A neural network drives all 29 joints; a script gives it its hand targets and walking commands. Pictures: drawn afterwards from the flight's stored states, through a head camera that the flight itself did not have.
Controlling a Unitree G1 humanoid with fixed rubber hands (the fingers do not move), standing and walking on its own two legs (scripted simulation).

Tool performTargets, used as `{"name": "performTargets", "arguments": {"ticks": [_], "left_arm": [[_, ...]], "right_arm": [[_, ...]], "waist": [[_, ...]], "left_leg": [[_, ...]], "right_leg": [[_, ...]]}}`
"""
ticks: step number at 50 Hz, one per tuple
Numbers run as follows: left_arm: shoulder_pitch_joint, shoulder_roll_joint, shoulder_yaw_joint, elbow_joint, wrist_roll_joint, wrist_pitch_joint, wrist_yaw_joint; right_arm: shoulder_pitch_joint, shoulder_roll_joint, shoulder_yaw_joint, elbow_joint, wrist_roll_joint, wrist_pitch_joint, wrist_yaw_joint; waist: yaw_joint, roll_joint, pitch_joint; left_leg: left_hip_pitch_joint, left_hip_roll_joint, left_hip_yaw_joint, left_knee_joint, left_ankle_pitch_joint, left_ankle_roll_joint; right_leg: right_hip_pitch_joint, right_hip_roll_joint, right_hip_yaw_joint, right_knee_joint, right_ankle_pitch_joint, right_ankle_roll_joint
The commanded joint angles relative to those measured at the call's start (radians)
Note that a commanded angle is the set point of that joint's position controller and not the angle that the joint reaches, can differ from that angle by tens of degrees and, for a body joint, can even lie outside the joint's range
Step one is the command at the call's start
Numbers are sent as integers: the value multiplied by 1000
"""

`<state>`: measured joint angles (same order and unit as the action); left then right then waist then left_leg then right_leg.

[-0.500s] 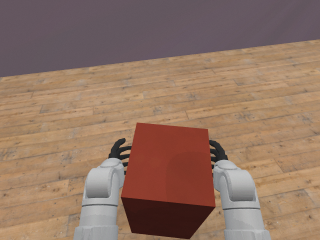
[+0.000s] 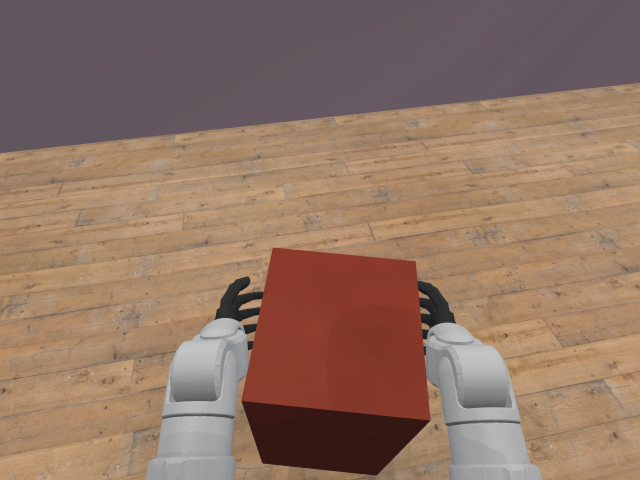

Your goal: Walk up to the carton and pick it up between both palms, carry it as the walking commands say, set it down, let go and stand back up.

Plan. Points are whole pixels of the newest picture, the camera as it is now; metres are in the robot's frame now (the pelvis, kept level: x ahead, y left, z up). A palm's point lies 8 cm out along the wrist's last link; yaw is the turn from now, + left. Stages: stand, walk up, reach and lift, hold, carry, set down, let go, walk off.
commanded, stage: carry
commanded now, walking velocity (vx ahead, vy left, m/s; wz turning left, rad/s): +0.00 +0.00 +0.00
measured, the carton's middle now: (330, 373) +0.27 +0.00 -0.01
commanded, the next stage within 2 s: none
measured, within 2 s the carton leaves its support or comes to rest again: neither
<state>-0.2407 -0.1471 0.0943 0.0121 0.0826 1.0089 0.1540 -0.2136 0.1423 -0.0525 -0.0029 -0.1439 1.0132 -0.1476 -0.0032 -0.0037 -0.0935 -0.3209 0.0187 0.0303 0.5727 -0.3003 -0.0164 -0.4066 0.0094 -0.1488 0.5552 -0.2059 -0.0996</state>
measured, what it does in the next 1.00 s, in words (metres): stands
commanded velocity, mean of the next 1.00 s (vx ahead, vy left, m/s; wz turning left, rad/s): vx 0.00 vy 0.00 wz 0.00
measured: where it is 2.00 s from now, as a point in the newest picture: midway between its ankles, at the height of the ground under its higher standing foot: outside the picture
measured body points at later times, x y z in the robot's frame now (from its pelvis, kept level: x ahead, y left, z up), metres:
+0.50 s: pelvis +0.00 +0.02 +0.00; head +0.00 +0.01 +0.45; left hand +0.30 +0.15 +0.05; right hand +0.29 -0.12 +0.04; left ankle +0.00 +0.13 -0.73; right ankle +0.06 -0.06 -0.73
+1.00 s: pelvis +0.00 +0.04 +0.00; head -0.02 +0.05 +0.45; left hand +0.30 +0.18 +0.05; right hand +0.30 -0.09 +0.05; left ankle +0.00 +0.13 -0.73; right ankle +0.06 -0.06 -0.73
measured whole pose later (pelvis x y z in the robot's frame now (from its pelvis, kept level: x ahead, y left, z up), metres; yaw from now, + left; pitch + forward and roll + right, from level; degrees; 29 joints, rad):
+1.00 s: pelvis +0.00 +0.04 +0.00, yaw +0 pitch +2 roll +0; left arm -0.25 -0.15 0.10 0.07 0.10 0.96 0.15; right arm -0.23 0.15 -0.07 0.06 -0.17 0.97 -0.13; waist 0.01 -0.01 -0.10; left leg -0.30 -0.02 0.06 0.57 -0.31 0.04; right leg -0.38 -0.03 -0.12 0.54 -0.19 -0.04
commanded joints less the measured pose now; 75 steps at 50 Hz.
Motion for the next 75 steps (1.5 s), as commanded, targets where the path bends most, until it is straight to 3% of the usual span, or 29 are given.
{"name": "performTargets", "arguments": {"ticks": [1,4,5,10,12,13,17,19,22,25,26,27,28,29,41,46,47,52,54,55,57,59,60,62,65,66,68,71,75], "left_arm": [[-639,-972,-659,-299,-371,-41,-275],[-475,-894,-429,110,-166,-71,-284],[-627,-972,-650,-331,-367,-86,-284],[-686,-964,-632,-287,-359,-73,-280],[-527,-905,-476,-25,-237,-82,-283],[-687,-954,-635,-313,-359,-86,-272],[-516,-969,-554,-75,-269,-91,-285],[-724,-991,-659,-367,-387,-95,-281],[-518,-916,-538,-94,-265,-74,-275],[-603,-954,-655,-317,-380,-39,-267],[-527,-877,-512,-127,-269,-57,-269],[-586,-938,-627,-289,-345,-63,-277],[-598,-940,-572,-144,-280,-70,-290],[-631,-954,-636,-339,-385,-58,-278],[-632,-950,-526,-55,-264,-111,-281],[-620,-958,-630,-355,-366,-82,-271],[-644,-937,-528,-69,-249,-97,-284],[-603,-976,-609,-185,-307,-111,-276],[-571,-949,-535,-36,-245,-102,-285],[-618,-959,-605,-230,-324,-103,-282],[-653,-976,-604,-136,-301,-110,-285],[-593,-962,-598,-241,-340,-125,-286],[-644,-958,-555,-92,-273,-122,-276],[-675,-968,-625,-275,-336,-114,-278],[-548,-986,-553,-25,-240,-128,-290],[-626,-971,-628,-258,-325,-145,-291],[-551,-977,-549,-33,-243,-132,-288],[-666,-967,-635,-254,-335,-149,-277],[-581,-966,-568,-97,-254,-175,-294]], "right_arm": [[-575,973,579,-258,380,-45,246],[-468,915,393,132,207,-79,256],[-609,972,600,-306,393,-95,246],[-570,970,548,-205,360,-77,240],[-482,931,451,8,255,-87,235],[-623,952,563,-263,376,-90,231],[-554,966,520,-109,309,-105,238],[-593,988,593,-281,386,-92,234],[-466,921,501,-37,282,-81,230],[-562,950,589,-298,383,-52,228],[-434,919,464,-20,290,-61,232],[-519,969,578,-259,357,-72,234],[-525,957,496,-61,273,-77,243],[-602,947,592,-335,392,-73,234],[-589,956,440,-5,269,-119,247],[-533,992,547,-266,371,-80,232],[-531,963,445,52,232,-95,249],[-593,986,519,-147,322,-117,252],[-508,955,450,14,242,-111,256],[-635,984,558,-223,348,-115,253],[-548,999,485,-48,273,-114,255],[-630,979,548,-271,354,-131,245],[-585,957,457,-22,253,-124,243],[-512,982,507,-139,296,-116,243],[-484,973,464,12,227,-141,253],[-546,1009,527,-168,312,-147,258],[-507,984,461,3,247,-139,260],[-568,976,530,-150,318,-150,250],[-563,979,507,-59,267,-187,262]], "waist": [[1,19,-314],[11,0,-331],[15,33,-327],[8,9,-343],[15,-45,-332],[7,11,-355],[20,-14,-374],[4,-4,-398],[18,-45,-368],[5,12,-363],[13,-20,-399],[10,-15,-408],[9,-6,-356],[11,-23,-379],[16,-25,-352],[14,43,-353],[20,-24,-339],[19,72,-319],[20,33,-296],[22,43,-317],[10,-3,-345],[16,-29,-386],[15,26,-363],[14,19,-328],[16,21,-375],[8,4,-350],[9,-16,-391],[16,13,-388],[22,33,-379]], "left_leg": [[52,86,-89,-80,136,64],[63,79,-83,-82,79,67],[39,69,-72,-57,80,54],[95,54,-66,-81,52,59],[48,70,-81,-63,41,60],[97,65,-62,-85,51,68],[69,70,-77,-73,100,68],[108,74,-77,-69,114,67],[69,73,-64,-34,126,58],[76,76,-83,-80,124,79],[106,91,-77,-54,151,60],[97,90,-93,-81,185,63],[65,84,-80,-40,192,56],[98,83,-80,-41,191,67],[99,87,-113,-100,146,85],[93,97,-106,-105,191,81],[79,99,-115,-108,203,89],[69,103,-121,-137,205,88],[58,116,-140,-142,233,90],[71,114,-140,-136,244,91],[110,108,-114,-100,286,81],[147,101,-97,-85,294,79],[132,103,-117,-105,225,92],[131,111,-115,-119,230,96],[144,115,-128,-104,294,89],[137,119,-109,-81,362,81],[137,104,-104,-73,322,84],[185,114,-99,-68,374,85],[119,101,-101,-77,322,81]], "right_leg": [[169,-161,172,-80,194,-1],[186,-178,208,-133,63,-1],[207,-193,217,-154,59,7],[183,-207,233,-156,53,-6],[198,-216,240,-199,-32,2],[182,-202,238,-165,20,-15],[234,-199,219,-145,111,14],[215,-187,193,-112,163,-5],[227,-212,223,-110,298,6],[196,-166,183,-84,134,4],[228,-168,183,-99,202,11],[249,-173,173,-75,223,-2],[223,-197,189,-81,272,21],[207,-182,192,-89,209,6],[199,-151,180,-94,100,17],[219,-161,186,-83,132,23],[216,-154,167,-82,124,22],[221,-146,147,-56,85,36],[211,-157,153,-70,94,32],[220,-147,160,-64,139,30],[219,-152,144,-52,191,40],[228,-157,156,-51,209,38],[203,-145,150,-48,128,35],[177,-145,164,-63,95,42],[219,-151,141,-51,158,36],[201,-153,141,-50,197,40],[242,-160,149,-39,230,35],[201,-159,152,-17,228,35],[250,-169,148,-39,189,38]]}}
